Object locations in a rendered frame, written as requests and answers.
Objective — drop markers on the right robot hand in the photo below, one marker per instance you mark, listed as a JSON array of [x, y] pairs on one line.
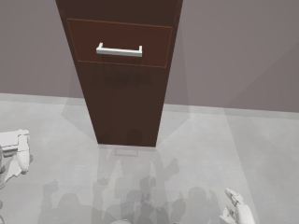
[[240, 213]]

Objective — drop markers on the left robot hand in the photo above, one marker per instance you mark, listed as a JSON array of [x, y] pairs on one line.
[[15, 145]]

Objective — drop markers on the drawer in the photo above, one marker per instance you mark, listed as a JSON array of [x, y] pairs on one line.
[[88, 34]]

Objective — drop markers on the handle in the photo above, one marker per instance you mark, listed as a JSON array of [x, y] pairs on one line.
[[122, 52]]

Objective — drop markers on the cabinet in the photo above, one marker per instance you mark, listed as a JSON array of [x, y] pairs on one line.
[[125, 101]]

